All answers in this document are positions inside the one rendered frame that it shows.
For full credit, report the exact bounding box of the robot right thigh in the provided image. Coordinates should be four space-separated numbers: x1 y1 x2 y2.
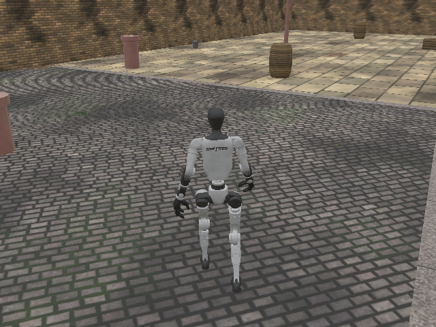
228 191 242 245

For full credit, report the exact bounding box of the left robot forearm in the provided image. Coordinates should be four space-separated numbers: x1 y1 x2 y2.
176 166 191 200

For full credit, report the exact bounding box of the right robot upper arm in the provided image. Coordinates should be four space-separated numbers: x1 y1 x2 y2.
231 136 250 172

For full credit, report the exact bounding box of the left robot hand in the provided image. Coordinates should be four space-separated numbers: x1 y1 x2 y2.
174 199 189 218

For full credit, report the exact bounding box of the left robot upper arm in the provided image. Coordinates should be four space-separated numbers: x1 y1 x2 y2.
185 138 203 176

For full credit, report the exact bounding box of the right robot forearm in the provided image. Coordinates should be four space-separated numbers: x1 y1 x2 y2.
243 162 253 183

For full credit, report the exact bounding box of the right robot hand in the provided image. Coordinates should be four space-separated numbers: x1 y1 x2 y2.
238 180 254 192

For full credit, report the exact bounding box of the robot torso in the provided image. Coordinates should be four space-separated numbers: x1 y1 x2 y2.
201 134 233 204

